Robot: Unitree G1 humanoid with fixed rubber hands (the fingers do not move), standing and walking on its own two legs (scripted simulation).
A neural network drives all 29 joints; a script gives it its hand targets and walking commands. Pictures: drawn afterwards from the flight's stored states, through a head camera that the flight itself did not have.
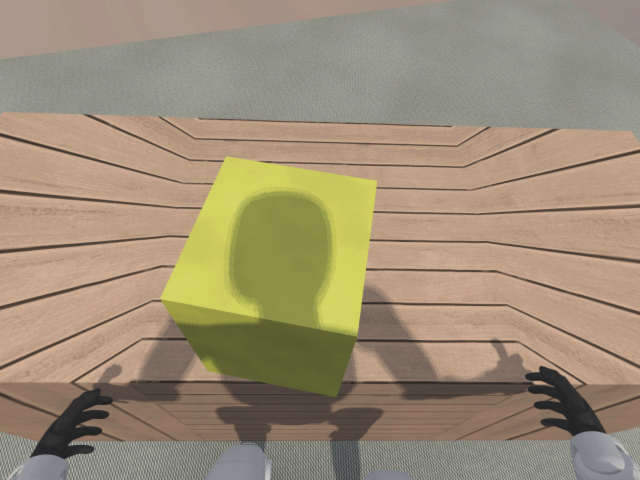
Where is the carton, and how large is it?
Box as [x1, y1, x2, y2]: [160, 156, 376, 396]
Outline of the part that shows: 226,156 160,299 207,370 336,396 357,335 376,181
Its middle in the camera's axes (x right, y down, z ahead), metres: -0.05 +0.07 +0.54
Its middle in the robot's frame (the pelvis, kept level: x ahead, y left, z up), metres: +0.35 +0.05 -0.02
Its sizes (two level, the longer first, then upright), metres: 0.210 0.200 0.250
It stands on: a pedestal, 0.61 m high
